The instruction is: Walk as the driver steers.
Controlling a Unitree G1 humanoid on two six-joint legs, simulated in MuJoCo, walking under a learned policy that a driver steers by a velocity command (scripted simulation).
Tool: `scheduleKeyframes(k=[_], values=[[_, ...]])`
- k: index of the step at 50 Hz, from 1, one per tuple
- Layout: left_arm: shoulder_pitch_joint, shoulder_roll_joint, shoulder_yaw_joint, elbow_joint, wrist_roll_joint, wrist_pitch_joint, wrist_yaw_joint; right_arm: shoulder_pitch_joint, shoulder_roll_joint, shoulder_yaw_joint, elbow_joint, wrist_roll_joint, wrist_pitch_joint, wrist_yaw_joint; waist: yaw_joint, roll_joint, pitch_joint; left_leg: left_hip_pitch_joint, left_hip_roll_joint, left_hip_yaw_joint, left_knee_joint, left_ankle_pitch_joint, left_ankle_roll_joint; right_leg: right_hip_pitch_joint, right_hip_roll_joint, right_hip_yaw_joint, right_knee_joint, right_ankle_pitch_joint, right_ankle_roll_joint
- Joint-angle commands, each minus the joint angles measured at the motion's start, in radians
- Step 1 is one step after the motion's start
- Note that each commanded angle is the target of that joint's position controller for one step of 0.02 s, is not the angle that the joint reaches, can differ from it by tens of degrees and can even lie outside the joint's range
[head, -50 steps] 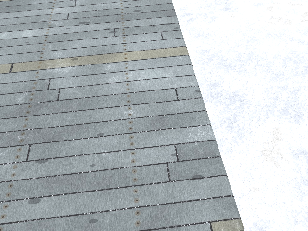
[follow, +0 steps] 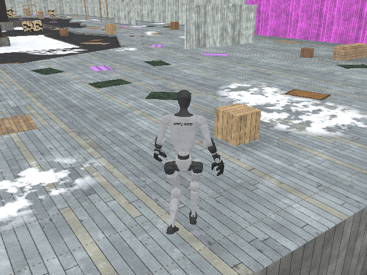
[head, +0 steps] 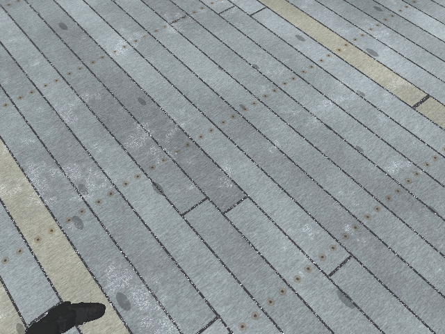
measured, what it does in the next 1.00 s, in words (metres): walks ahead, turning left: left foot, then right foot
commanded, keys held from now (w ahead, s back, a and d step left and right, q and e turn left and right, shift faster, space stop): q+shift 0.54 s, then w+q+shift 0.46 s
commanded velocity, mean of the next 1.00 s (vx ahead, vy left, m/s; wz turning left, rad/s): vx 0.29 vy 0.00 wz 1.00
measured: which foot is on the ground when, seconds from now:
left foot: up 0.00-0.32, down 0.34-0.78, up 0.80-1.00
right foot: down 0.00-0.34, up 0.36-0.76, down 0.78-1.00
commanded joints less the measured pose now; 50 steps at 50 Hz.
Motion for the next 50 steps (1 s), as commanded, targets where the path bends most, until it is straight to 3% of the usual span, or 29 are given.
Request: scheduleKeyframes(k=[1,3,4,7,10,15,16,17,18,19,20,21,22,23,24,27,28,30,32,34,36,38,39,40,41,42,43,45,50], values=[[0.104,0.041,0.023,-0.063,0.000,0.012,0.015,0.057,-0.105,-0.026,-0.076,-0.032,0.029,0.019,0.054,-0.048,-0.309,-0.248,0.135,0.062,0.196,0.070,-0.048,0.450,-0.370,0.360,-0.234,0.293,-0.178],[0.102,0.077,0.035,-0.042,-0.003,0.015,0.015,0.050,-0.076,-0.016,-0.080,-0.024,0.063,0.043,0.050,-0.097,-0.196,-0.196,0.167,0.098,0.121,0.082,-0.056,0.277,-0.323,0.203,-0.311,0.204,-0.160],[0.117,0.096,0.042,-0.028,0.007,0.012,0.007,0.029,-0.055,-0.008,-0.096,-0.017,0.070,0.046,0.051,-0.125,-0.181,-0.194,0.182,0.111,0.057,0.077,-0.055,0.255,-0.328,0.168,-0.313,0.229,-0.168],[0.147,0.117,0.055,-0.010,0.012,0.006,-0.005,-0.063,-0.034,0.006,-0.140,-0.020,0.075,0.056,0.066,-0.118,-0.203,-0.201,0.225,0.137,-0.098,0.107,-0.038,0.281,-0.354,0.078,-0.317,0.234,-0.166],[0.104,0.136,0.065,-0.020,0.018,0.011,-0.016,-0.124,-0.032,0.014,-0.177,-0.015,0.081,0.071,0.056,-0.150,-0.220,-0.104,0.256,0.176,-0.273,0.172,-0.017,0.227,-0.357,-0.022,-0.324,0.053,-0.126],[0.124,0.180,0.085,-0.028,0.015,0.045,-0.032,-0.194,-0.058,0.004,-0.218,-0.005,0.077,0.073,0.079,-0.150,-0.195,0.011,0.217,0.261,-0.512,0.134,0.010,0.207,-0.398,-0.109,-0.238,-0.222,-0.039],[0.139,0.180,0.087,-0.024,0.010,0.054,-0.037,-0.164,-0.060,-0.001,-0.207,-0.006,0.070,0.070,0.068,-0.115,-0.195,0.068,0.200,0.257,-0.590,0.140,0.024,0.185,-0.389,-0.134,-0.171,-0.258,-0.002],[0.180,0.176,0.093,-0.013,0.015,0.064,-0.044,-0.083,-0.080,-0.012,-0.181,-0.012,0.059,0.063,0.038,-0.012,-0.205,0.176,0.221,0.151,-0.709,0.168,0.051,0.111,-0.357,-0.168,-0.025,-0.311,0.052],[0.226,0.112,0.080,-0.024,0.010,0.078,-0.057,-0.053,-0.183,-0.031,-0.187,-0.014,0.046,0.042,0.048,0.302,-0.148,0.190,0.455,-0.233,-0.918,0.314,0.116,-0.068,-0.229,-0.259,0.296,-0.559,0.135],[0.127,0.133,0.076,-0.105,0.016,0.096,-0.047,-0.055,-0.276,-0.062,-0.225,-0.018,0.044,0.023,0.009,0.287,-0.137,0.118,0.561,-0.476,-0.946,0.449,0.259,-0.226,-0.106,-0.065,0.439,-0.600,0.172],[0.077,0.149,0.080,-0.107,0.009,0.098,-0.035,-0.035,-0.236,-0.060,-0.200,-0.020,0.046,0.013,-0.002,0.179,-0.148,0.128,0.516,-0.381,-0.927,0.458,0.270,-0.220,-0.131,0.028,0.498,-0.523,0.166],[0.101,0.130,0.077,-0.096,-0.004,0.088,-0.025,-0.092,-0.202,-0.048,-0.197,-0.021,0.046,0.007,0.046,0.173,-0.124,0.091,0.453,-0.286,-0.914,0.462,0.241,-0.200,-0.134,0.049,0.487,-0.423,0.158],[0.116,0.128,0.076,-0.073,-0.002,0.077,-0.020,-0.150,-0.175,-0.041,-0.204,-0.021,0.048,0.007,0.074,0.155,-0.122,0.079,0.384,-0.220,-0.910,0.452,0.208,-0.170,-0.135,0.057,0.467,-0.337,0.151],[0.134,0.135,0.081,-0.054,0.011,0.071,-0.018,-0.184,-0.152,-0.036,-0.216,-0.018,0.046,0.007,0.082,0.160,-0.146,0.079,0.346,-0.186,-0.889,0.519,0.198,-0.142,-0.120,0.044,0.484,-0.288,0.144],[0.153,0.140,0.084,-0.030,0.020,0.073,-0.022,-0.182,-0.123,-0.025,-0.209,-0.011,0.044,0.014,0.085,0.119,-0.181,0.097,0.326,-0.168,-0.883,0.570,0.186,-0.123,-0.109,0.052,0.508,-0.272,0.137],[0.128,0.114,0.075,-0.039,0.006,0.079,-0.021,-0.106,-0.133,-0.033,-0.184,-0.010,0.028,0.025,0.068,0.079,-0.218,0.140,0.332,-0.229,-0.845,0.680,0.211,-0.114,-0.088,0.078,0.445,-0.293,0.128],[0.124,0.110,0.069,-0.034,0.009,0.080,-0.025,-0.074,-0.138,-0.037,-0.176,-0.016,0.028,0.030,0.050,0.063,-0.254,0.164,0.314,-0.269,-0.882,0.431,0.220,-0.111,-0.080,0.083,0.406,-0.285,0.123],[0.082,0.121,0.071,-0.040,0.014,0.076,-0.038,-0.038,-0.151,-0.040,-0.168,-0.025,0.027,0.045,0.022,0.111,-0.236,0.173,0.310,-0.390,-0.972,-0.052,0.243,-0.130,-0.057,0.104,0.320,-0.298,0.114],[0.038,0.129,0.074,-0.045,0.012,0.064,-0.049,-0.029,-0.157,-0.042,-0.162,-0.026,0.023,0.056,0.018,0.127,-0.188,0.146,0.313,-0.458,-1.004,-0.176,0.250,-0.111,-0.030,0.114,0.230,-0.321,0.106],[0.008,0.119,0.071,-0.045,0.005,0.046,-0.052,-0.034,-0.160,-0.043,-0.156,-0.028,0.013,0.059,0.022,0.111,-0.159,0.089,0.297,-0.471,-0.982,-0.150,0.247,-0.038,-0.010,0.120,0.145,-0.326,0.100],[0.037,0.107,0.067,-0.033,-0.010,0.028,-0.049,-0.095,-0.155,-0.040,-0.170,-0.024,0.004,0.062,0.061,0.100,-0.146,-0.047,0.262,-0.462,-0.954,-0.089,0.224,0.136,0.013,0.125,0.038,-0.314,0.087],[0.222,0.109,0.076,0.022,-0.034,0.012,-0.026,-0.226,-0.132,-0.033,-0.204,-0.018,0.001,0.063,0.194,0.051,-0.130,-0.357,0.184,-0.399,-0.857,-0.090,0.149,0.546,0.008,0.104,-0.192,-0.187,0.062],[0.330,0.188,0.097,0.050,-0.021,0.003,-0.007,-0.224,-0.069,-0.016,-0.210,-0.009,-0.009,0.058,0.233,-0.063,-0.153,-0.547,0.086,-0.262,-0.674,-0.127,0.071,0.774,-0.109,0.172,-0.262,-0.265,0.049],[0.357,0.297,0.114,0.030,0.008,-0.008,0.006,-0.188,0.039,0.017,-0.235,0.006,-0.022,0.054,0.222,-0.278,-0.226,-0.643,-0.006,-0.063,-0.336,-0.102,0.040,0.837,-0.436,0.555,-0.389,-0.639,-0.008],[0.264,0.305,0.123,0.021,0.020,-0.009,0.007,-0.265,-0.039,0.010,-0.267,-0.021,-0.026,0.048,0.181,-0.187,-0.151,-0.721,0.106,-0.026,-0.203,0.082,0.037,0.658,-0.512,0.742,-0.451,-0.764,-0.065],[0.216,0.226,0.103,0.012,0.014,-0.014,0.001,-0.293,-0.083,-0.002,-0.262,-0.036,-0.023,0.055,0.152,-0.091,-0.097,-0.707,0.156,-0.024,-0.136,0.168,0.036,0.574,-0.468,0.651,-0.434,-0.729,-0.060],[0.189,0.185,0.090,0.009,0.004,-0.019,-0.005,-0.249,-0.081,-0.004,-0.239,-0.044,-0.019,0.075,0.121,-0.079,-0.092,-0.684,0.164,-0.017,-0.098,0.218,0.028,0.542,-0.401,0.521,-0.427,-0.649,-0.031],[0.191,0.155,0.076,0.017,-0.002,-0.030,-0.008,-0.163,-0.076,-0.003,-0.198,-0.048,-0.001,0.112,0.091,-0.125,-0.102,-0.637,0.189,0.037,0.007,0.296,0.011,0.500,-0.317,0.310,-0.437,-0.488,-0.010],[0.337,0.139,0.078,0.097,0.007,-0.062,-0.036,-0.270,-0.043,0.019,-0.213,-0.042,0.010,0.120,0.136,-0.085,-0.030,-0.705,0.230,0.084,0.059,0.415,0.018,0.505,-0.285,0.061,-0.466,-0.294,0.007]])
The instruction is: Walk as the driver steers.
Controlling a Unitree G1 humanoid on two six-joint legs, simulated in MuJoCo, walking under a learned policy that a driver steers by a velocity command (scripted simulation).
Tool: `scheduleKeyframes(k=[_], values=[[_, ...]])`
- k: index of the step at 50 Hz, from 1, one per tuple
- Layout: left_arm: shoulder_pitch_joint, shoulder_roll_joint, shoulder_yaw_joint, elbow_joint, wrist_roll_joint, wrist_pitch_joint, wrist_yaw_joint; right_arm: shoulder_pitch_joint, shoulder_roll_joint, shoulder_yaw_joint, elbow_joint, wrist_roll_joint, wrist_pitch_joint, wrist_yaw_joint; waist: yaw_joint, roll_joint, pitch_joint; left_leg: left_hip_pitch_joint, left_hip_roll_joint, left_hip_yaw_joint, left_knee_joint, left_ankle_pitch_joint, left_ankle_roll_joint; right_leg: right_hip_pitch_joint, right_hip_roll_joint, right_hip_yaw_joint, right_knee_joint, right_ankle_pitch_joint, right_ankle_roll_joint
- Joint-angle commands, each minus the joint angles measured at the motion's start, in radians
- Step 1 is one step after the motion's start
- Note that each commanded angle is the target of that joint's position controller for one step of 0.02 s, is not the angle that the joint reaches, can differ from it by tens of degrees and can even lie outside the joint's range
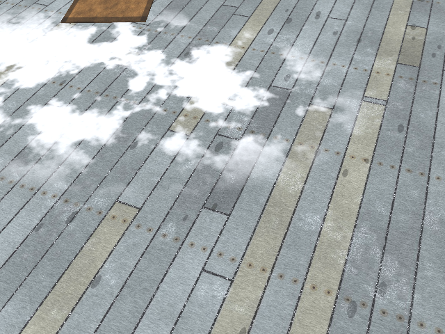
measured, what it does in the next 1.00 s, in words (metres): walks ahead, turning left: left foot, then right foot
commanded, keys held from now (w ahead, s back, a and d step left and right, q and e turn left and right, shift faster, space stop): w+q+shift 0.24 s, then q+shift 0.14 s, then w+q+shift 0.20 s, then w+shift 0.36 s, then shift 0.06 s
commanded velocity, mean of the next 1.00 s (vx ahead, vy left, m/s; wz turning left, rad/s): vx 0.82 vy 0.00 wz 0.78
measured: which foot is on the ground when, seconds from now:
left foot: up 0.00-0.22, down 0.24-0.66, up 0.68-1.00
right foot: down 0.00-0.28, up 0.30-0.64, down 0.66-1.00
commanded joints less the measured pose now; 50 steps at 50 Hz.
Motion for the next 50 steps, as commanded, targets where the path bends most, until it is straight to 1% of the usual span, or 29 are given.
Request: scheduleKeyframes(k=[1,5,7,8,9,11,12,13,14,15,16,17,18,19,20,21,23,26,30,32,33,34,35,36,37,41,47,48,50], values=[[0.066,0.100,0.026,-0.006,0.005,-0.031,-0.010,-0.144,-0.036,0.002,-0.085,0.000,-0.009,0.009,0.030,-0.134,0.162,-0.221,0.043,0.016,0.001,0.063,0.009,0.045,-0.227,0.106,-0.224,0.000,-0.033],[0.149,0.083,0.020,0.061,0.012,-0.041,-0.003,-0.300,-0.004,0.027,-0.117,0.002,-0.018,0.028,0.065,-0.140,0.244,-0.199,0.064,0.156,-0.228,0.037,0.048,0.114,-0.221,-0.033,-0.270,0.238,-0.026],[0.168,0.102,0.022,0.090,0.014,-0.038,0.005,-0.327,0.024,0.044,-0.125,0.008,-0.021,0.032,0.052,-0.152,0.225,-0.100,0.049,0.228,-0.358,-0.017,0.097,0.164,-0.225,-0.111,-0.230,0.557,-0.007],[0.156,0.108,0.019,0.097,0.013,-0.036,0.009,-0.309,0.033,0.050,-0.115,0.010,-0.022,0.025,0.022,-0.151,0.209,0.010,0.005,0.283,-0.412,-0.052,0.126,0.152,-0.216,-0.162,-0.170,0.921,-0.001],[0.159,0.136,0.022,0.103,0.010,-0.029,0.017,-0.267,0.027,0.049,-0.102,0.013,-0.022,0.014,-0.017,-0.177,0.162,0.114,-0.052,0.322,-0.440,-0.091,0.148,0.174,-0.234,-0.174,-0.084,1.275,-0.005],[0.105,0.224,0.043,0.091,0.011,0.001,0.025,0.022,-0.046,0.015,-0.023,0.025,-0.030,-0.011,-0.185,-0.234,-0.012,0.418,-0.122,0.292,-0.468,-0.195,0.196,0.172,-0.291,-0.160,0.261,1.558,-0.034],[-0.007,0.233,0.051,0.055,-0.016,-0.007,0.032,0.318,-0.118,-0.038,0.044,0.067,-0.020,-0.029,-0.350,-0.189,-0.230,0.900,-0.111,0.148,-0.581,-0.072,0.211,-0.035,-0.267,-0.138,0.594,1.575,-0.048],[-0.053,0.250,0.045,-0.010,-0.031,-0.005,-0.017,0.379,-0.189,-0.061,0.066,0.064,-0.048,-0.056,-0.350,-0.101,-0.265,0.923,-0.080,-0.044,-0.720,-0.139,0.228,-0.094,-0.148,-0.187,0.817,1.032,0.010],[-0.042,0.198,0.048,-0.142,-0.044,0.001,-0.036,0.358,-0.353,-0.096,0.035,0.003,-0.031,-0.067,-0.290,0.102,-0.466,1.322,0.211,-0.800,-0.746,0.197,0.491,-0.499,0.072,-0.092,1.256,0.347,0.155],[0.001,0.193,0.041,-0.098,-0.048,0.005,-0.055,0.360,-0.283,-0.088,0.034,0.007,-0.029,-0.110,-0.257,0.086,-0.639,1.550,0.219,-0.929,-0.828,0.547,0.471,-0.654,0.117,0.089,1.230,-0.230,0.162],[0.002,0.150,0.023,-0.123,-0.065,0.005,-0.050,0.348,-0.282,-0.088,0.066,-0.005,-0.036,-0.147,-0.189,0.109,-0.605,1.513,0.222,-0.666,-0.774,0.398,0.426,-0.756,-0.009,0.234,1.266,-0.174,0.102],[-0.047,0.127,0.010,-0.102,-0.031,-0.008,-0.045,0.327,-0.250,-0.083,0.068,0.002,-0.031,-0.164,-0.191,0.001,-0.495,1.347,0.193,-0.631,-0.788,0.372,0.412,-0.746,-0.024,0.224,1.263,-0.153,0.070],[-0.122,0.075,-0.008,-0.108,0.014,-0.004,-0.029,0.265,-0.204,-0.069,0.090,0.031,-0.035,-0.162,-0.144,-0.115,-0.336,1.150,0.142,-0.539,-0.824,0.379,0.365,-0.736,-0.051,0.233,1.213,-0.146,0.047],[-0.083,0.055,-0.020,-0.114,0.036,0.014,-0.017,0.194,-0.145,-0.050,0.078,0.048,-0.041,-0.146,-0.073,-0.094,-0.264,0.963,0.127,-0.509,-0.841,0.478,0.364,-0.657,-0.049,0.237,1.158,-0.121,0.049],[-0.074,0.060,-0.023,-0.099,0.047,0.037,-0.008,0.150,-0.099,-0.037,0.075,0.048,-0.048,-0.127,-0.042,-0.118,-0.222,0.827,0.101,-0.460,-0.855,0.437,0.345,-0.584,-0.063,0.236,1.112,-0.121,0.052],[-0.103,0.062,-0.025,-0.111,0.051,0.054,-0.005,0.137,-0.098,-0.033,0.082,0.049,-0.058,-0.115,-0.022,-0.136,-0.184,0.690,0.075,-0.448,-0.894,0.335,0.341,-0.523,-0.063,0.239,1.042,-0.143,0.062],[-0.170,0.063,-0.027,-0.122,0.049,0.069,-0.006,0.116,-0.123,-0.035,0.097,0.035,-0.072,-0.095,-0.001,-0.170,-0.107,0.440,0.022,-0.402,-0.947,0.140,0.303,-0.397,-0.079,0.215,0.856,-0.209,0.069],[-0.292,0.056,-0.038,-0.185,0.017,0.068,0.003,0.109,-0.144,-0.044,0.087,-0.003,-0.078,-0.081,-0.029,-0.087,-0.022,0.214,0.026,-0.500,-1.027,-0.156,0.287,-0.286,-0.060,0.222,0.624,-0.081,0.069],[-0.291,0.048,-0.032,-0.189,-0.019,0.049,0.005,0.052,-0.131,-0.049,0.061,0.019,-0.059,-0.051,-0.021,-0.035,0.039,0.068,-0.028,-0.457,-0.997,-0.357,0.198,-0.046,0.012,0.185,0.333,0.114,0.060],[-0.171,0.064,-0.015,-0.150,-0.011,0.035,0.016,0.066,-0.084,-0.035,0.060,0.030,-0.056,-0.050,0.022,-0.075,0.029,-0.025,-0.072,-0.397,-0.832,-0.415,0.138,0.139,0.006,0.172,0.215,0.127,0.034],[-0.103,0.099,-0.004,-0.139,0.002,0.021,0.025,0.075,-0.027,-0.015,0.051,0.038,-0.065,-0.056,0.048,-0.145,0.016,-0.080,-0.121,-0.319,-0.658,-0.462,0.100,0.198,-0.099,0.266,0.122,0.009,0.002],[-0.063,0.181,0.015,-0.147,0.031,0.012,0.037,0.058,0.057,0.013,0.000,0.059,-0.080,-0.057,0.048,-0.332,-0.032,-0.141,-0.196,-0.139,-0.376,-0.424,0.059,0.224,-0.366,0.617,-0.063,-0.285,-0.099],[-0.120,0.189,0.034,-0.147,0.026,0.013,0.037,0.014,0.019,0.017,-0.030,0.025,-0.084,-0.056,0.016,-0.310,0.015,-0.202,-0.085,-0.082,-0.218,-0.287,0.049,0.084,-0.478,0.889,-0.180,-0.474,-0.191],[-0.158,0.135,0.025,-0.158,0.011,0.010,0.026,-0.015,-0.023,0.008,-0.032,0.003,-0.080,-0.052,-0.013,-0.175,0.060,-0.161,-0.038,-0.083,-0.168,-0.210,0.031,-0.026,-0.453,0.865,-0.188,-0.472,-0.195],[-0.168,0.109,0.022,-0.149,0.005,0.008,0.013,0.003,-0.036,0.003,-0.025,-0.008,-0.075,-0.040,-0.044,-0.116,0.052,-0.124,-0.029,-0.093,-0.144,-0.166,0.018,-0.057,-0.385,0.743,-0.155,-0.402,-0.166],[-0.129,0.117,0.030,-0.099,0.003,-0.016,-0.011,0.045,-0.011,0.016,-0.023,-0.003,-0.053,-0.007,-0.068,-0.168,0.045,-0.024,-0.035,-0.073,-0.114,-0.016,-0.009,-0.160,-0.226,0.417,-0.189,-0.210,-0.112],[-0.022,0.166,0.052,-0.038,-0.006,-0.032,-0.023,-0.161,-0.024,0.040,-0.089,0.008,-0.053,0.013,-0.002,-0.177,0.091,0.228,0.041,0.077,-0.546,-0.038,-0.003,-0.207,-0.229,0.203,-0.291,-0.102,-0.100],[0.014,0.162,0.051,-0.019,-0.007,-0.026,-0.026,-0.181,-0.017,0.042,-0.084,0.005,-0.057,0.011,0.022,-0.172,0.111,0.282,0.030,0.122,-0.599,-0.062,0.006,-0.198,-0.216,0.179,-0.277,-0.005,-0.103],[0.058,0.189,0.057,0.016,-0.006,-0.010,-0.033,-0.127,-0.009,0.044,-0.065,-0.004,-0.066,-0.007,-0.003,-0.197,0.107,0.392,-0.011,0.162,-0.720,-0.129,0.033,-0.137,-0.234,0.148,-0.152,0.332,-0.109]])
Over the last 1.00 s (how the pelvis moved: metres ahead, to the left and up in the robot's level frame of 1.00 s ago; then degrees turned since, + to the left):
0.18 0.10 0.03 56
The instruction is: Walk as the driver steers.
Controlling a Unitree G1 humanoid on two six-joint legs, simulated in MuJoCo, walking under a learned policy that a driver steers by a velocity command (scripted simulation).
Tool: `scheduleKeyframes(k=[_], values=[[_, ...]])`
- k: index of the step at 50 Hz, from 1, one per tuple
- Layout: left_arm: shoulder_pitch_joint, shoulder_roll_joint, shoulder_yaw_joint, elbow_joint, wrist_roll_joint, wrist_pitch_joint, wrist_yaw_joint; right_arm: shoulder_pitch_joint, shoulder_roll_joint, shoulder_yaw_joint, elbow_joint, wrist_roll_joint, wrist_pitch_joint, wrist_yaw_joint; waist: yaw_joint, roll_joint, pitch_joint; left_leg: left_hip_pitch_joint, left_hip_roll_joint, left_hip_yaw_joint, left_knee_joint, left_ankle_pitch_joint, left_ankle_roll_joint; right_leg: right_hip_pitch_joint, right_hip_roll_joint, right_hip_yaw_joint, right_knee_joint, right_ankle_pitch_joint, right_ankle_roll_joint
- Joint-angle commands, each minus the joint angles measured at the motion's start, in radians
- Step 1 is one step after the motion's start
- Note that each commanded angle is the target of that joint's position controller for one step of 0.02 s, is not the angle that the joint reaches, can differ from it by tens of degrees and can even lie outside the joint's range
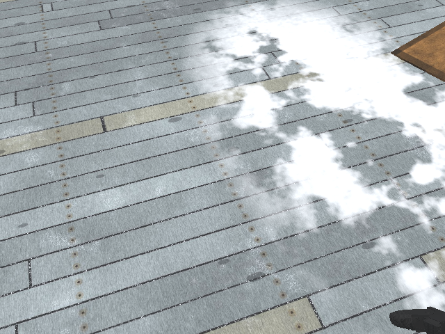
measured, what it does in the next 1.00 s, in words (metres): walks ahead, turning left: left foot, then right foot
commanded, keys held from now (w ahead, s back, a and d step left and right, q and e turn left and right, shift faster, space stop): shift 0.08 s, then q+shift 0.56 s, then w+q+shift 0.22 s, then q+shift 0.14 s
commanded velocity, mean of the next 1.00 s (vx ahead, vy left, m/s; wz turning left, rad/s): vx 0.32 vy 0.00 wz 0.73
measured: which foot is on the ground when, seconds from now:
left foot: up 0.00-0.02, down 0.04-0.48, up 0.50-0.92, down 0.94-1.00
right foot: down 0.00-0.06, up 0.08-0.44, down 0.46-0.92, up 0.94-1.00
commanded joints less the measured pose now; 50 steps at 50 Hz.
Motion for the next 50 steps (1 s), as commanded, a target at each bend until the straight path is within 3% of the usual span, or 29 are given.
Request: scheduleKeyframes(k=[1,2,3,4,5,7,8,10,13,19,22,23,24,25,26,27,28,30,32,34,36,41,44,45,46,47,48,49,50], values=[[-0.034,0.151,0.027,-0.033,-0.010,-0.005,-0.007,0.062,-0.039,-0.014,-0.019,-0.015,-0.030,-0.027,-0.122,-0.108,0.057,0.340,-0.094,0.118,-0.207,0.010,0.043,-0.142,-0.134,0.042,0.098,0.592,-0.167],[-0.018,0.123,0.014,-0.032,-0.014,-0.006,-0.008,0.226,-0.066,-0.028,0.036,-0.030,-0.039,-0.043,-0.188,-0.073,-0.069,0.575,-0.092,0.101,-0.186,0.025,0.051,-0.212,-0.083,-0.005,0.327,0.633,-0.139],[-0.007,0.034,-0.015,-0.088,-0.021,-0.007,-0.013,0.374,-0.160,-0.046,0.042,-0.047,-0.044,-0.061,-0.238,0.096,-0.231,0.849,0.211,-0.261,-0.244,-0.120,0.106,-0.445,-0.018,-0.029,0.664,0.228,-0.089],[-0.033,0.021,-0.016,-0.134,-0.009,-0.003,-0.008,0.416,-0.274,-0.073,0.056,-0.007,-0.033,-0.084,-0.229,0.314,-0.278,0.890,0.392,-0.611,-0.349,0.217,0.183,-0.663,0.103,0.014,0.900,-0.245,-0.068],[-0.098,0.097,0.001,-0.128,0.007,0.009,0.006,0.382,-0.228,-0.068,0.064,0.016,-0.038,-0.094,-0.223,0.142,-0.194,0.833,0.340,-0.485,-0.278,0.535,0.206,-0.709,0.036,0.101,0.963,-0.201,-0.082],[-0.126,0.062,-0.013,-0.116,-0.002,0.012,0.004,0.261,-0.095,-0.033,0.076,0.027,-0.041,-0.093,-0.131,0.049,-0.040,0.630,0.219,-0.273,-0.263,0.762,0.169,-0.646,-0.020,0.091,0.850,-0.110,-0.073],[-0.121,0.061,-0.012,-0.112,0.010,0.025,0.004,0.220,-0.071,-0.025,0.072,0.034,-0.040,-0.093,-0.096,0.062,0.003,0.536,0.168,-0.232,-0.281,0.788,0.149,-0.588,-0.026,0.089,0.800,-0.096,-0.060],[-0.074,0.044,-0.016,-0.107,0.012,0.046,0.005,0.186,-0.102,-0.038,0.072,0.033,-0.038,-0.094,-0.055,0.116,0.005,0.423,0.149,-0.222,-0.297,0.925,0.197,-0.495,0.007,0.078,0.770,-0.076,-0.032],[-0.150,0.034,-0.021,-0.129,0.005,0.061,0.013,0.193,-0.110,-0.056,0.092,0.033,-0.024,-0.098,-0.060,0.065,0.004,0.391,0.117,-0.225,-0.311,0.816,0.213,-0.504,0.036,0.080,0.653,-0.018,-0.015],[-0.311,0.033,-0.033,-0.194,-0.007,0.074,0.036,0.241,-0.112,-0.079,0.112,0.033,0.006,-0.100,-0.103,0.081,0.007,0.340,0.070,-0.332,-0.238,0.662,0.153,-0.391,0.103,0.118,0.440,0.100,-0.044],[-0.256,0.049,-0.028,-0.184,-0.009,0.057,0.049,0.181,-0.129,-0.093,0.089,0.036,0.022,-0.102,-0.054,0.070,0.024,0.292,0.001,-0.408,-0.148,0.443,0.082,-0.204,0.127,0.138,0.196,0.179,-0.064],[-0.208,0.082,-0.020,-0.175,0.004,0.043,0.060,0.174,-0.102,-0.087,0.076,0.050,0.018,-0.102,-0.037,0.021,0.006,0.221,-0.055,-0.384,-0.043,0.324,0.042,-0.065,0.047,0.184,0.112,0.273,-0.084],[-0.152,0.161,-0.004,-0.184,0.012,0.041,0.075,0.240,-0.018,-0.067,0.056,0.058,0.015,-0.104,-0.056,-0.182,-0.090,0.124,-0.141,-0.232,0.218,-0.092,-0.003,0.112,-0.242,0.395,0.111,0.506,-0.145],[-0.177,0.175,-0.001,-0.191,-0.007,0.063,0.073,0.335,-0.070,-0.082,0.060,0.039,0.032,-0.110,-0.098,-0.314,-0.158,0.037,-0.229,-0.091,0.362,-0.477,-0.012,0.090,-0.407,0.615,0.062,0.595,-0.272],[-0.213,0.126,-0.007,-0.208,-0.014,0.077,0.070,0.341,-0.115,-0.093,0.082,0.007,0.048,-0.110,-0.114,-0.235,-0.103,0.019,-0.136,-0.066,0.493,-0.423,-0.028,0.026,-0.395,0.594,0.048,0.508,-0.314],[-0.259,0.059,-0.026,-0.219,-0.013,0.081,0.071,0.279,-0.124,-0.099,0.090,0.001,0.060,-0.098,-0.107,-0.151,-0.022,0.010,-0.106,-0.061,0.537,-0.341,-0.041,-0.050,-0.324,0.474,0.035,0.411,-0.304],[-0.314,0.039,-0.034,-0.229,-0.006,0.087,0.071,0.256,-0.110,-0.101,0.089,0.008,0.072,-0.085,-0.123,-0.120,0.025,0.022,-0.084,-0.054,0.549,-0.282,-0.061,-0.114,-0.263,0.360,0.009,0.343,-0.281],[-0.353,0.051,-0.029,-0.226,0.005,0.087,0.075,0.250,-0.083,-0.093,0.083,0.024,0.090,-0.063,-0.132,-0.166,0.045,0.047,-0.069,-0.013,0.542,-0.215,-0.088,-0.159,-0.196,0.206,0.001,0.371,-0.259],[-0.333,0.060,-0.022,-0.215,0.011,0.082,0.070,0.225,-0.067,-0.086,0.064,0.035,0.094,-0.057,-0.123,-0.170,0.037,0.062,-0.060,0.010,0.489,-0.196,-0.093,-0.156,-0.201,0.130,0.008,0.390,-0.257],[-0.271,0.089,-0.005,-0.198,0.010,0.075,0.055,0.160,-0.072,-0.080,0.028,0.022,0.095,-0.036,-0.087,-0.197,0.011,0.025,-0.020,0.028,0.400,-0.163,-0.071,-0.107,-0.236,0.147,-0.072,-0.035,-0.240],[-0.248,0.129,0.013,-0.189,0.009,0.068,0.048,0.081,-0.085,-0.080,-0.013,0.013,0.093,-0.006,-0.067,-0.212,0.021,-0.001,0.003,0.049,0.329,-0.152,-0.053,-0.094,-0.275,0.171,-0.144,-0.290,-0.220],[-0.276,0.179,0.038,-0.188,0.016,0.052,0.040,0.031,-0.060,-0.068,-0.034,0.032,0.077,0.034,-0.093,-0.162,0.045,0.178,0.005,0.128,0.116,-0.196,0.001,-0.200,-0.279,0.014,-0.174,-0.344,-0.147],[-0.280,0.190,0.044,-0.179,0.015,0.065,0.027,0.064,-0.058,-0.062,-0.021,0.030,0.071,0.023,-0.111,-0.135,0.064,0.295,-0.019,0.196,-0.037,-0.205,0.040,-0.213,-0.278,-0.072,-0.110,-0.318,-0.130],[-0.281,0.182,0.043,-0.173,0.003,0.073,0.018,0.124,-0.050,-0.062,0.007,0.020,0.068,0.012,-0.144,-0.081,0.066,0.391,-0.043,0.215,-0.148,-0.150,0.052,-0.242,-0.256,-0.132,-0.011,-0.322,-0.114],[-0.259,0.142,0.033,-0.165,-0.002,0.077,0.011,0.250,-0.075,-0.077,0.072,0.009,0.061,-0.011,-0.186,0.039,0.043,0.542,-0.082,0.171,-0.228,-0.190,0.073,-0.317,-0.195,-0.203,0.219,-0.279,-0.087],[-0.264,0.071,0.008,-0.175,0.004,0.081,-0.002,0.379,-0.148,-0.099,0.113,0.006,0.053,-0.038,-0.239,0.263,0.067,0.665,0.078,-0.146,-0.345,-0.364,0.129,-0.553,-0.105,-0.247,0.637,-0.345,-0.054],[-0.319,0.035,-0.007,-0.269,0.031,0.080,-0.014,0.380,-0.274,-0.115,0.055,0.030,0.046,-0.061,-0.216,0.357,0.123,0.694,0.298,-0.675,-0.472,-0.424,0.251,-0.909,0.047,-0.100,0.835,-0.417,-0.001],[-0.397,0.103,0.006,-0.283,0.049,0.071,-0.014,0.373,-0.244,-0.112,0.055,0.027,0.039,-0.074,-0.239,0.152,0.162,0.653,0.323,-0.635,-0.493,-0.285,0.280,-0.950,0.004,0.058,0.875,-0.325,-0.008],[-0.383,0.116,0.009,-0.277,0.019,0.058,-0.017,0.320,-0.226,-0.104,0.050,0.027,0.035,-0.085,-0.188,0.135,0.168,0.614,0.275,-0.523,-0.471,-0.132,0.263,-0.888,-0.020,0.085,0.829,-0.192,-0.013]])
Over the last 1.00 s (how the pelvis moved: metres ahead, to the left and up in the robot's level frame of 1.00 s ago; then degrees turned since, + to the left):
0.42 0.18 0.00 44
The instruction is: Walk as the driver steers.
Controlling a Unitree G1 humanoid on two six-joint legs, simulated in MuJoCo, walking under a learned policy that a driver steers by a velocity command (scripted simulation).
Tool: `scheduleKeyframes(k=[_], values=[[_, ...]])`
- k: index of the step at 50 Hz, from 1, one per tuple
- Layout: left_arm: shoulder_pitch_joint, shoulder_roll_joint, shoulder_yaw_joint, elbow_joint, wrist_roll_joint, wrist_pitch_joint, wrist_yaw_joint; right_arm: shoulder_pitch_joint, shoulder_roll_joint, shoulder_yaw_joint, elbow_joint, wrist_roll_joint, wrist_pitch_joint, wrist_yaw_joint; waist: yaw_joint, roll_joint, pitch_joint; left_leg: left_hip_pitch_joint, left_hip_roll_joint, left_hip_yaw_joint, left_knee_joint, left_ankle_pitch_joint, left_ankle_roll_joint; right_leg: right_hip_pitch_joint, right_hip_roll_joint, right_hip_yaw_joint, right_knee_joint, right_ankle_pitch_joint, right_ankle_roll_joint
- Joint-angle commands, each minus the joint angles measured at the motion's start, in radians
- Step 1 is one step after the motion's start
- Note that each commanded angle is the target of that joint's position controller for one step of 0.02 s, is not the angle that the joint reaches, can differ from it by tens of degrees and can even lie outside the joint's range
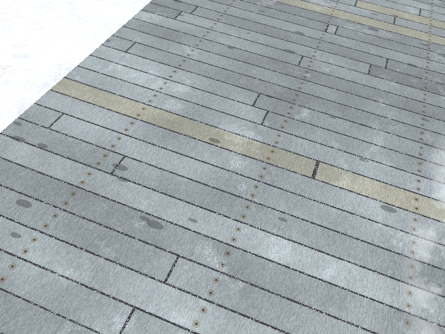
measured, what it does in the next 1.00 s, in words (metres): walks ahead, turning left: right foot, then left foot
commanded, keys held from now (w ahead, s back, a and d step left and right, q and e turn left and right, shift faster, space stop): q+shift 1.00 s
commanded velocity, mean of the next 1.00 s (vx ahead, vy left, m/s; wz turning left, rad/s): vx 0.08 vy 0.00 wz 0.99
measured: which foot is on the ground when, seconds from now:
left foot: down 0.00-0.36, up 0.38-0.74, down 0.76-1.00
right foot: up 0.00-0.32, down 0.34-0.76, up 0.78-1.00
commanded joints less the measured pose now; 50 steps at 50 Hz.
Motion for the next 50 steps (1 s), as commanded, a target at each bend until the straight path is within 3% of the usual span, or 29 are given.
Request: scheduleKeyframes(k=[1,3,5,9,12,14,16,17,18,19,20,21,22,23,24,25,29,32,35,37,38,39,40,41,42,43,44,46,50], values=[[-0.142,0.085,0.003,-0.141,-0.019,-0.048,-0.011,0.114,-0.210,-0.054,-0.014,0.005,-0.014,-0.046,-0.049,0.202,0.135,0.268,0.260,-0.486,-0.370,0.214,0.205,-0.484,0.022,0.126,0.131,0.122,0.014],[-0.090,0.095,0.005,-0.098,-0.006,-0.039,-0.001,0.041,-0.186,-0.042,-0.032,0.013,-0.025,-0.053,-0.007,0.186,0.077,0.220,0.175,-0.362,-0.305,0.644,0.173,-0.359,0.042,0.108,0.130,0.210,0.033],[-0.082,0.076,-0.002,-0.088,-0.014,-0.023,0.005,0.064,-0.183,-0.042,-0.014,0.018,-0.032,-0.050,0.005,0.133,0.022,0.214,0.147,-0.320,-0.244,0.869,0.168,-0.308,0.067,0.108,0.122,0.231,0.035],[-0.195,0.029,-0.026,-0.122,-0.024,-0.014,0.012,0.152,-0.181,-0.046,0.021,0.015,-0.019,-0.058,-0.047,0.135,0.024,0.221,0.118,-0.363,-0.182,0.885,0.160,-0.319,0.121,0.111,-0.042,0.283,0.014],[-0.260,0.027,-0.036,-0.144,-0.029,-0.022,0.018,0.173,-0.184,-0.049,0.032,0.012,-0.005,-0.063,-0.078,0.153,0.016,0.218,0.106,-0.423,-0.126,0.887,0.134,-0.256,0.169,0.124,-0.180,0.339,-0.017],[-0.226,0.045,-0.034,-0.138,-0.032,-0.030,0.028,0.136,-0.191,-0.053,0.023,0.009,-0.001,-0.066,-0.057,0.165,0.006,0.187,0.085,-0.475,-0.082,0.870,0.090,-0.138,0.192,0.154,-0.286,0.341,-0.038],[-0.103,0.080,-0.023,-0.106,-0.033,-0.039,0.051,0.055,-0.201,-0.054,0.002,0.014,-0.013,-0.064,0.014,0.183,-0.027,0.112,0.034,-0.510,0.001,0.851,0.025,0.094,0.214,0.159,-0.417,0.380,-0.067],[0.015,0.105,-0.015,-0.081,-0.022,-0.053,0.066,0.020,-0.181,-0.048,-0.009,0.032,-0.025,-0.057,0.081,0.136,-0.075,0.042,-0.023,-0.476,0.155,0.791,-0.012,0.290,0.147,0.195,-0.522,0.511,-0.090],[0.113,0.165,-0.003,-0.082,-0.017,-0.059,0.079,0.086,-0.076,-0.024,-0.031,0.041,-0.031,-0.059,0.072,-0.061,-0.219,-0.080,-0.112,-0.345,0.445,0.190,-0.042,0.539,-0.153,0.434,-0.514,0.706,-0.141],[0.042,0.196,0.001,-0.111,-0.039,-0.036,0.074,0.199,-0.113,-0.033,-0.036,0.022,-0.013,-0.057,-0.005,-0.255,-0.346,-0.213,-0.217,-0.229,0.623,-0.328,-0.050,0.563,-0.362,0.774,-0.585,0.814,-0.274],[-0.024,0.130,-0.006,-0.123,-0.043,-0.023,0.070,0.223,-0.152,-0.044,0.011,-0.016,0.007,-0.058,-0.038,-0.145,-0.242,-0.239,-0.100,-0.202,0.714,-0.254,-0.062,0.439,-0.346,0.726,-0.584,0.730,-0.301],[-0.064,0.047,-0.030,-0.132,-0.047,-0.017,0.073,0.137,-0.175,-0.051,0.015,-0.023,0.019,-0.045,-0.016,-0.055,-0.125,-0.248,-0.067,-0.168,0.713,-0.186,-0.073,0.330,-0.275,0.559,-0.591,0.656,-0.286],[-0.108,0.017,-0.041,-0.135,-0.041,-0.008,0.074,0.102,-0.161,-0.053,0.013,-0.013,0.031,-0.035,-0.027,-0.022,-0.053,-0.240,-0.036,-0.152,0.685,-0.137,-0.089,0.247,-0.207,0.427,-0.626,0.567,-0.258],[-0.131,0.026,-0.040,-0.128,-0.034,-0.008,0.080,0.083,-0.145,-0.050,0.003,-0.006,0.041,-0.022,-0.034,-0.063,-0.021,-0.235,-0.013,-0.135,0.656,-0.106,-0.101,0.204,-0.170,0.345,-0.647,0.532,-0.246],[-0.139,0.031,-0.035,-0.118,-0.026,-0.010,0.081,0.082,-0.127,-0.043,0.011,0.002,0.046,-0.012,-0.027,-0.057,0.002,-0.208,-0.014,-0.112,0.651,-0.073,-0.101,0.165,-0.117,0.254,-0.668,0.524,-0.224],[-0.130,0.050,-0.029,-0.109,-0.019,-0.017,0.075,0.095,-0.104,-0.036,-0.001,0.012,0.050,-0.007,-0.040,-0.105,-0.009,-0.199,-0.007,-0.094,0.602,-0.082,-0.109,0.160,-0.143,0.219,-0.660,0.563,-0.240],[-0.093,0.061,-0.016,-0.088,-0.014,-0.029,0.056,-0.025,-0.078,-0.020,-0.055,0.006,0.054,0.008,-0.008,-0.079,-0.012,-0.211,0.049,-0.059,0.420,-0.056,-0.096,0.196,-0.196,0.120,-0.660,0.589,-0.250],[-0.120,0.079,-0.005,-0.094,-0.010,-0.032,0.038,-0.065,-0.068,-0.013,-0.082,0.015,0.057,0.023,-0.014,-0.091,-0.028,-0.094,0.059,-0.007,0.264,-0.012,-0.077,0.139,-0.195,0.021,-0.638,0.517,-0.213],[-0.095,0.102,0.008,-0.093,-0.021,-0.026,0.018,-0.109,-0.081,-0.020,-0.110,0.019,0.059,0.023,0.000,-0.088,-0.028,-0.045,0.042,0.043,0.153,-0.012,-0.062,0.139,-0.227,-0.018,-0.579,0.434,-0.172],[-0.089,0.112,0.014,-0.092,-0.038,-0.011,0.008,-0.070,-0.086,-0.028,-0.105,0.009,0.051,0.015,-0.033,-0.044,-0.037,0.053,0.019,0.043,0.010,0.039,-0.038,0.098,-0.223,-0.064,-0.459,0.368,-0.111],[-0.062,0.104,0.017,-0.083,-0.037,-0.003,0.002,0.024,-0.118,-0.041,-0.071,-0.003,0.039,0.001,-0.075,0.067,-0.054,0.175,0.045,-0.072,-0.105,0.095,-0.011,0.009,-0.185,-0.098,-0.293,0.303,-0.056],[-0.035,0.028,-0.003,-0.127,-0.037,0.007,-0.008,0.037,-0.267,-0.072,-0.085,-0.001,0.029,-0.023,-0.056,0.418,-0.007,0.219,0.317,-0.526,-0.303,0.292,0.080,-0.245,-0.021,-0.175,0.008,-0.117,0.038],[-0.134,0.058,-0.002,-0.179,-0.020,0.027,0.008,0.084,-0.307,-0.095,-0.099,0.005,0.025,-0.033,-0.113,0.331,-0.040,0.174,0.371,-0.653,-0.277,0.465,0.211,-0.324,0.061,0.056,0.151,-0.177,0.052],[-0.145,0.060,-0.002,-0.172,-0.025,0.033,0.017,0.072,-0.261,-0.084,-0.084,0.006,0.024,-0.040,-0.095,0.253,-0.044,0.202,0.328,-0.550,-0.256,0.453,0.218,-0.343,0.038,0.118,0.192,-0.098,0.049],[-0.130,0.054,-0.003,-0.158,-0.035,0.027,0.024,0.016,-0.223,-0.072,-0.085,0.006,0.027,-0.047,-0.059,0.227,-0.003,0.153,0.271,-0.473,-0.258,0.410,0.191,-0.328,0.028,0.136,0.169,0.005,0.039],[-0.126,0.055,-0.001,-0.144,-0.031,0.016,0.030,-0.045,-0.197,-0.064,-0.095,0.006,0.030,-0.051,-0.033,0.213,0.008,0.136,0.206,-0.424,-0.263,0.366,0.158,-0.308,0.028,0.145,0.137,0.085,0.029],[-0.104,0.067,0.004,-0.124,-0.018,0.014,0.032,-0.064,-0.170,-0.055,-0.099,0.012,0.028,-0.053,-0.020,0.208,0.001,0.130,0.167,-0.391,-0.242,0.471,0.145,-0.281,0.039,0.140,0.147,0.120,0.023],[-0.079,0.059,0.002,-0.102,-0.015,0.021,0.033,-0.043,-0.165,-0.051,-0.093,0.013,0.020,-0.044,-0.019,0.173,-0.057,0.140,0.158,-0.406,-0.229,0.539,0.151,-0.249,0.062,0.155,0.152,0.147,0.018],[-0.128,0.033,-0.008,-0.112,-0.025,0.030,0.036,0.019,-0.184,-0.061,-0.065,0.005,0.013,-0.036,-0.042,0.147,-0.054,0.159,0.135,-0.483,-0.221,0.463,0.158,-0.256,0.101,0.179,0.022,0.143,0.010]])
Over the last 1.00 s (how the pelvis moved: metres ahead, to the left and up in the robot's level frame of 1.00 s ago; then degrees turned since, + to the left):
0.24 0.12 -0.01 46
